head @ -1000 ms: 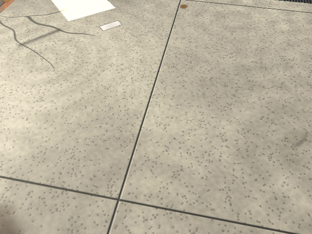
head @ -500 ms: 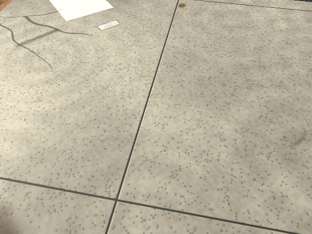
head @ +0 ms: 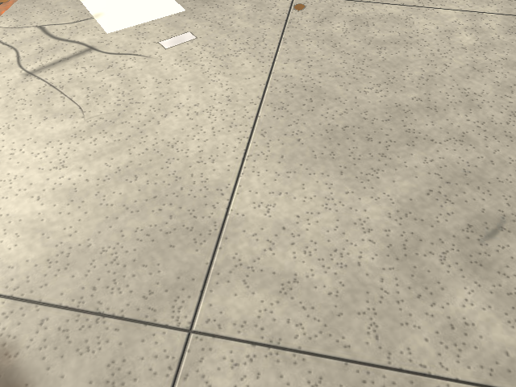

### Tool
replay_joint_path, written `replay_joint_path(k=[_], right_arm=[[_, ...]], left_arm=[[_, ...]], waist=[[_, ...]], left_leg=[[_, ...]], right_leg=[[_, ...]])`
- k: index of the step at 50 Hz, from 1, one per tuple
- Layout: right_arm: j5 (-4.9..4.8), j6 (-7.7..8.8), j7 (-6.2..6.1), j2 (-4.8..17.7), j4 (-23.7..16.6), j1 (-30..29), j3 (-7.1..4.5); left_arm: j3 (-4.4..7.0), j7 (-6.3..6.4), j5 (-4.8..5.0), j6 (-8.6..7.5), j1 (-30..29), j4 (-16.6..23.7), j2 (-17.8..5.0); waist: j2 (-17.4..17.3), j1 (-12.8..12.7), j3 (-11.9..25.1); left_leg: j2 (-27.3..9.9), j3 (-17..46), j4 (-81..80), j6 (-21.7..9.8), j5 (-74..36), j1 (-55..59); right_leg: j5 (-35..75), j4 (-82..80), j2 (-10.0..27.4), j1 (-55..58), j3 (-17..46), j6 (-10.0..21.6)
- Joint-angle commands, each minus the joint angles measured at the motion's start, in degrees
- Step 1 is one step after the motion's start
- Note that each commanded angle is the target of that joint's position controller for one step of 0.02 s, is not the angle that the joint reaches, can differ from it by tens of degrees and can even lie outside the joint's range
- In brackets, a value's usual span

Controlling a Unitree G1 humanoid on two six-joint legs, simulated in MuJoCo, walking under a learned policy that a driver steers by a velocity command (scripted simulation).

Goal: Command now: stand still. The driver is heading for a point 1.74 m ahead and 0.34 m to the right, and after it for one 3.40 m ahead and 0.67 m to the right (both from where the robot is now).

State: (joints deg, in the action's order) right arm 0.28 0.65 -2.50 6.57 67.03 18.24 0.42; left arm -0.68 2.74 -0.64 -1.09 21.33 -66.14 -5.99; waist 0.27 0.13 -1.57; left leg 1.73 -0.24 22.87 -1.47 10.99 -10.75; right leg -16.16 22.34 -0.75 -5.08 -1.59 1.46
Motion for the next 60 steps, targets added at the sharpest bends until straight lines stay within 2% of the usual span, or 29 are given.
replay_joint_path(k=[1, 10, 13, 15, 17, 19, 21, 23, 25, 26, 27, 28, 29, 30, 31, 33, 36, 41, 45, 47, 49, 50, 51, 52, 53, 54, 55, 57, 60], right_arm=[[0.0, 0.12, -0.12, 3.67, -0.05, 4.71, -0.48], [-0.01, 0.09, -0.15, 3.49, 0.09, 4.91, -0.47], [0.22, -0.21, 0.04, 3.96, -0.45, 4.43, -0.81], [0.91, -0.31, 0.67, 3.73, -2.1, 2.62, -1.16], [2.07, 0.42, 1.51, 2.02, -5.02, -1.2, -0.86], [1.95, 1.65, 2.18, 3.18, -7.47, -3.73, -1.36], [1.44, 2.83, 2.85, 4.13, -9.03, -4.33, -1.92], [0.72, 3.6, 3.35, 4.1, -9.83, -3.49, -2.37], [0.2, 3.82, 3.46, 3.18, -7.15, 5.24, -2.9], [0.27, 3.98, 3.06, 4.63, -4.7, 12.53, -3.85], [1.15, 4.39, 2.23, 10.0, -3.6, 20.48, -5.33], [0.75, 3.53, 2.28, 13.67, -1.51, 26.32, -6.19], [1.02, 2.94, 2.05, 10.94, -3.27, 18.66, -5.31], [0.94, 3.2, 2.33, 9.71, -5.66, 12.24, -4.84], [0.93, 3.65, 2.42, 9.14, -6.86, 8.63, -4.49], [0.7, 4.69, 2.12, 6.67, -6.81, 7.97, -3.37], [0.42, 5.5, 1.67, 6.38, -4.69, 12.99, -2.67], [0.65, 5.8, 1.57, 6.19, -4.25, 15.08, -1.73], [0.64, 6.24, 1.12, 7.81, -3.65, 15.78, -1.93], [0.73, 6.47, 0.99, 9.05, -3.76, 14.12, -2.27], [1.05, 6.03, 0.83, 10.5, -3.93, 12.4, -2.81], [0.68, 5.78, 1.03, 10.68, -4.14, 11.76, -2.9], [0.42, 5.63, 1.41, 7.81, -5.52, 13.22, -2.31], [-1.56, 5.39, 2.38, 3.69, -5.82, 19.36, -2.31], [-0.17, 5.03, 2.24, 7.79, -7.23, 13.43, -3.02], [0.41, 5.17, 2.5, 8.43, -9.01, 7.24, -3.32], [0.51, 5.24, 2.6, 7.2, -9.3, 5.64, -3.29], [1.9, 3.85, 3.0, 4.93, -8.94, 6.88, -3.17], [2.05, 2.37, 3.55, 4.86, -10.06, 4.6, -3.39]], left_arm=[[0.47, 0.1, 0.01, -0.12, 5.87, -0.17, -3.47], [0.49, 0.09, 0.02, -0.23, 5.93, -0.11, -3.36], [1.32, -0.05, -0.22, 0.08, 7.06, -0.15, -5.06], [2.44, -0.27, -0.16, 0.62, 9.0, 0.13, -7.31], [3.37, -0.38, -0.11, 0.62, 11.66, -0.32, -8.82], [3.74, -0.64, -0.84, -0.15, 11.53, 0.0, -8.87], [4.05, -0.88, -1.08, -1.14, 10.34, 0.62, -9.26], [4.24, -1.03, -0.7, -1.92, 8.47, 1.31, -9.61], [4.3, -1.28, -0.03, -2.27, 4.86, 2.35, -9.73], [3.98, -1.54, -0.26, -2.79, 4.2, 2.86, -8.9], [2.79, -2.19, -0.04, -3.38, 2.18, 5.08, -5.07], [3.11, -2.73, -0.59, -3.51, 2.57, 7.07, -5.45], [3.54, -3.13, -1.85, -3.18, 0.08, 7.64, -7.11], [3.29, -3.67, -1.68, -3.45, -1.59, 8.17, -5.89], [3.2, -4.01, -1.05, -3.78, -1.54, 7.99, -4.97], [3.65, -4.39, -1.35, -3.11, -0.56, 7.57, -5.36], [4.15, -4.63, -1.2, -1.91, -3.56, 8.68, -5.79], [3.43, -4.84, -0.69, -1.58, -18.51, 14.42, -4.88], [3.19, -4.64, -0.19, -1.76, -23.01, 16.58, -5.76], [3.89, -4.0, -0.24, -2.14, -19.55, 16.04, -7.39], [5.3, -3.16, -0.24, -2.86, -6.69, 11.93, -9.61], [6.19, -2.7, -0.9, -3.25, 1.62, 9.21, -11.15], [7.55, -2.35, -2.25, -3.42, 9.55, 8.01, -16.21], [8.09, -3.04, -1.63, -2.7, 7.99, 8.38, -17.87], [7.58, -3.54, -0.13, -2.47, -0.16, 9.67, -15.9], [6.38, -3.7, 0.25, -2.84, -4.9, 10.55, -11.78], [5.54, -3.75, -0.14, -3.43, -6.14, 9.99, -8.92], [4.38, -3.01, -0.28, -4.5, -4.6, 8.25, -6.37], [4.28, -2.62, -0.15, -5.55, -0.11, 6.72, -8.31]], waist=[[0.07, 0.01, -4.09], [0.05, 0.02, -4.16], [1.65, -0.54, -4.38], [5.84, -2.04, -8.13], [8.65, -3.52, -12.88], [6.86, -3.4, -13.92], [5.29, -2.49, -12.5], [5.26, -0.96, -10.66], [3.8, 3.77, -8.32], [0.47, 6.71, -5.5], [-12.73, 10.06, -2.42], [-19.6, 9.5, -1.08], [-9.48, 5.08, -5.84], [-3.97, 3.06, -7.96], [-1.81, 1.13, -7.71], [-2.0, -0.65, -5.9], [-3.61, -0.78, -5.01], [-4.83, 1.13, -7.52], [-6.16, 1.21, -7.48], [-6.24, -1.17, -4.79], [-6.0, -6.52, 2.19], [-4.74, -10.01, 6.15], [1.85, -11.27, 12.6], [13.53, -6.39, 17.57], [4.43, -4.14, 10.4], [0.85, -3.44, 3.44], [-2.45, -1.5, -0.81], [-1.05, 1.53, -1.56], [0.8, 2.32, -2.42]], left_leg=[[-6.28, 5.93, -3.12, -1.43, -7.75, 0.95], [-6.37, 5.76, -2.9, -1.23, -8.04, 1.04], [-3.17, 3.63, -0.27, -1.97, 6.82, -1.27], [0.18, 0.21, 7.36, -2.53, 17.45, -9.88], [-0.89, -3.57, 17.23, -2.41, 14.74, -17.49], [-3.7, -2.5, 22.62, -2.69, 14.42, -22.4], [-4.94, -1.88, 21.23, -2.83, 14.32, -23.54], [-3.89, -3.39, 15.31, -2.97, 11.26, -16.56], [0.04, -6.86, 6.56, -3.05, 5.39, 1.73], [0.29, -4.9, 3.95, -3.19, 5.84, 13.19], [-13.37, 15.52, -7.68, -6.07, 19.02, 20.71], [-22.88, 36.89, -15.85, -11.06, 27.32, 22.08], [-22.97, 34.63, -15.37, -11.16, 30.22, 15.37], [-21.34, 29.23, -15.55, -10.5, 25.38, 10.23], [-18.91, 23.36, -16.35, -9.53, 17.62, 7.66], [-15.37, 14.96, -16.56, -8.16, 4.92, 7.48], [-13.53, 8.07, -14.87, -7.78, -13.46, 11.11], [-11.55, 2.58, -15.06, -7.99, -25.86, 9.39], [-12.78, 0.83, -14.01, -7.93, -34.79, 11.19], [-13.47, -0.38, -8.21, -7.47, -48.4, 14.24], [-13.03, -1.38, 7.33, -6.67, -55.65, 15.82], [-11.27, -2.4, 19.19, -6.07, -47.13, 10.06], [-7.22, -4.6, 38.02, -5.67, -22.82, -0.61], [4.16, -1.45, 58.59, -3.99, 17.6, -19.15], [-0.79, 3.62, 59.76, -5.18, 12.36, -24.66], [-3.15, 3.19, 56.84, -5.31, 7.41, -25.41], [-5.12, 3.08, 52.71, -5.25, 4.95, -22.99], [-7.01, 3.13, 46.99, -4.16, 4.01, -17.13], [-7.53, 1.16, 42.2, -2.71, 2.27, -18.91]], right_leg=[[7.95, -4.67, 6.19, -5.08, 5.25, 1.45], [8.65, -4.79, 6.17, -4.8, 5.29, 1.57], [-9.23, -6.35, 4.92, -5.35, 6.28, 3.15], [-26.15, -10.12, 8.4, -5.8, 13.13, 6.62], [-33.0, -15.62, 16.65, -5.79, 22.61, 11.16], [-26.77, -16.72, 19.33, -4.19, 24.89, 13.16], [-18.47, -15.21, 18.54, -0.82, 21.74, 12.58], [-11.78, -12.87, 16.15, -2.6, 16.74, 11.04], [-7.31, -6.56, 11.87, -12.4, 10.24, 8.88], [-2.1, 1.63, 8.8, -18.06, 6.52, 7.45], [-3.43, 21.3, 1.66, -26.16, -1.77, 4.17], [-15.22, 36.87, -2.93, -34.82, -2.68, 3.68], [-11.77, 44.71, 1.9, -36.9, 1.54, 4.72], [-5.38, 45.31, 3.88, -36.5, 2.73, 5.01], [-0.84, 43.51, 5.23, -34.12, 2.97, 4.71], [2.51, 40.67, 5.93, -31.41, 1.76, 3.45], [5.19, 38.65, 4.97, -34.36, -0.91, 2.33], [11.2, 24.0, 3.17, -34.79, -4.68, 1.33], [13.32, 13.18, 1.0, -27.33, -6.69, 3.7], [11.06, 11.54, -1.11, -21.48, -7.05, 6.06], [8.68, 8.93, -3.68, -9.29, -6.71, 8.21], [9.26, 5.55, -1.48, 2.04, -4.47, 9.33], [-0.24, 4.33, 12.65, 13.63, 11.59, 11.95], [-6.9, -6.77, 25.01, 23.03, 43.04, 20.53], [-13.88, -10.18, 22.36, 15.67, 39.28, 18.54], [-11.84, -11.46, 20.76, 7.32, 30.81, 16.7], [-4.16, -13.22, 18.43, 0.31, 24.78, 14.76], [5.55, -14.07, 14.16, -6.09, 15.93, 11.81], [14.24, -14.89, 12.3, -6.33, 10.4, 11.31]])
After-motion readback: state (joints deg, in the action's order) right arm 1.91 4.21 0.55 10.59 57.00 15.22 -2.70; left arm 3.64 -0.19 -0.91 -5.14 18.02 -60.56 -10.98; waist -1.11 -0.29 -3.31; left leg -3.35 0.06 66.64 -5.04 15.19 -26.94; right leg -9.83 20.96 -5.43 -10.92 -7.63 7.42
